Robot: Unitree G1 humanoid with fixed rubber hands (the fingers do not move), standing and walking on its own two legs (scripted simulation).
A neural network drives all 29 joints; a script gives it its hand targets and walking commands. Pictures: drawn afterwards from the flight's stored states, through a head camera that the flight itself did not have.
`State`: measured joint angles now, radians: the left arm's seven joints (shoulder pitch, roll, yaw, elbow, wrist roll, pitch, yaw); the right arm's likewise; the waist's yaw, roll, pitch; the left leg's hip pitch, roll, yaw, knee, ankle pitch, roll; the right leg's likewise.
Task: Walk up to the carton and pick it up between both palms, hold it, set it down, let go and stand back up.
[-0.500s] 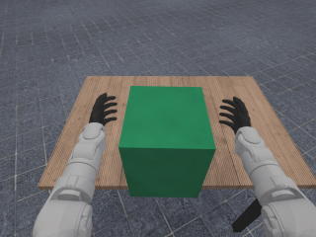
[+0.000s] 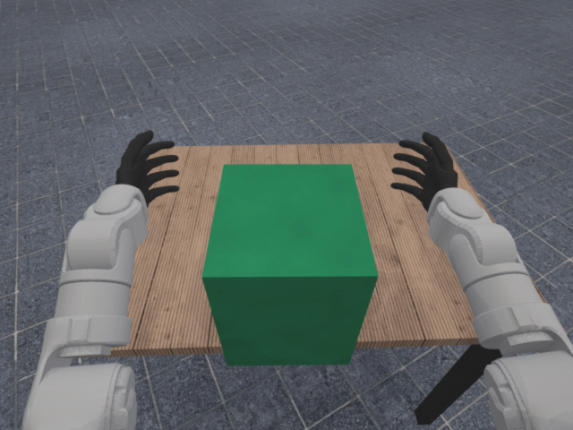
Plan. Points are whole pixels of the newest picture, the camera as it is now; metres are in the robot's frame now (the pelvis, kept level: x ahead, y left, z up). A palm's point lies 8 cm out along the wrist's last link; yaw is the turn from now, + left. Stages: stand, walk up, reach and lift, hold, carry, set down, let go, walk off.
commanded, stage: set down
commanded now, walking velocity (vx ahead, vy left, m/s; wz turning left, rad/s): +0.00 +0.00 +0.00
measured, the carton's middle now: (288, 267) +0.37 +0.01 +0.02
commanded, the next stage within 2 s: let go in 1.56 s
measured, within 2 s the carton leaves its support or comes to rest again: neither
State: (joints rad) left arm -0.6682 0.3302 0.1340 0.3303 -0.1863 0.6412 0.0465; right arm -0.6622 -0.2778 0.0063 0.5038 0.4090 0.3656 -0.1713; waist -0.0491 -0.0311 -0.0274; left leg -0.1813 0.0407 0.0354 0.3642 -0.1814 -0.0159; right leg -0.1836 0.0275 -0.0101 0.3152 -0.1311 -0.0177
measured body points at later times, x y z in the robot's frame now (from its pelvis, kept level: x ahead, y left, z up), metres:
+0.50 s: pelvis -0.01 +0.00 +0.00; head +0.00 +0.02 +0.45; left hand +0.33 +0.20 +0.10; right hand +0.31 -0.20 +0.10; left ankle +0.01 +0.13 -0.75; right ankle +0.02 -0.11 -0.75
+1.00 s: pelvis +0.01 +0.00 +0.00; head +0.02 +0.01 +0.45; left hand +0.27 +0.21 +0.06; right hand +0.25 -0.20 +0.07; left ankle +0.01 +0.13 -0.75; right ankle +0.02 -0.11 -0.75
